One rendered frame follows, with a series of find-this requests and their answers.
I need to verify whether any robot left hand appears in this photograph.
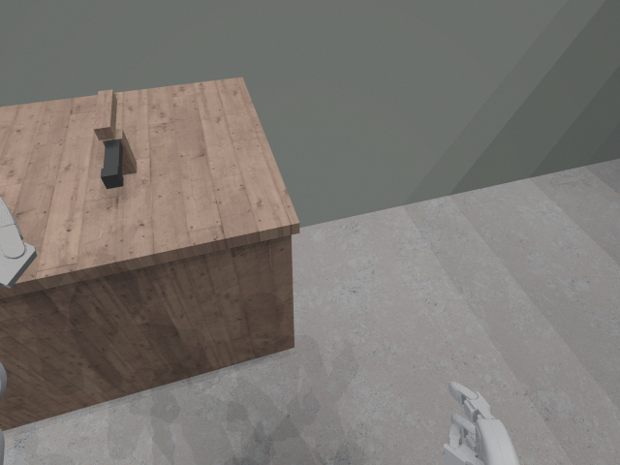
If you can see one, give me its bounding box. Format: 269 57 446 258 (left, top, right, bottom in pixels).
0 197 37 290

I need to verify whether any robot right hand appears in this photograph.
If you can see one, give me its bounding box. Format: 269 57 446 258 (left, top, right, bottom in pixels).
444 381 520 465

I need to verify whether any tap lever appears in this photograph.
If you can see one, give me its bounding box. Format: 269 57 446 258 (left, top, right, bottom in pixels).
101 139 124 189

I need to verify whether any counter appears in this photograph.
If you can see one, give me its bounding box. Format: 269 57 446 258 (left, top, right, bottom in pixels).
0 77 299 431

